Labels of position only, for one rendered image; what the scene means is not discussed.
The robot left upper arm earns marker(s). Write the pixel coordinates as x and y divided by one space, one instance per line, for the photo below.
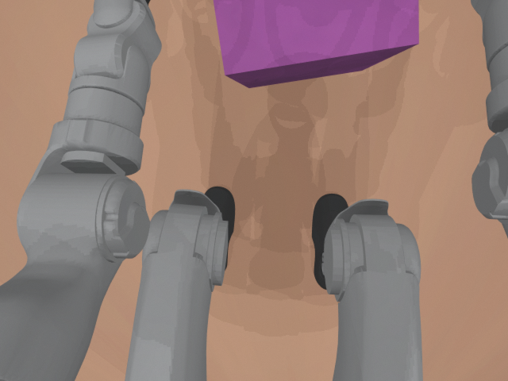
76 229

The right robot thigh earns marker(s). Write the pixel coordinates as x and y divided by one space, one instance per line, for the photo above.
379 323

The robot right upper arm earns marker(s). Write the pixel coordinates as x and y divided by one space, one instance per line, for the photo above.
490 179

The robot right forearm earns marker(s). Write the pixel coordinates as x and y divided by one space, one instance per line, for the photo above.
494 15

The carton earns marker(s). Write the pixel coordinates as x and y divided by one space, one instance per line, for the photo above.
266 42

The robot left forearm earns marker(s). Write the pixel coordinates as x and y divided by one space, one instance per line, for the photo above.
100 130

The right robot foot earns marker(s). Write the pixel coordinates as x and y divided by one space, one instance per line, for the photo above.
326 209

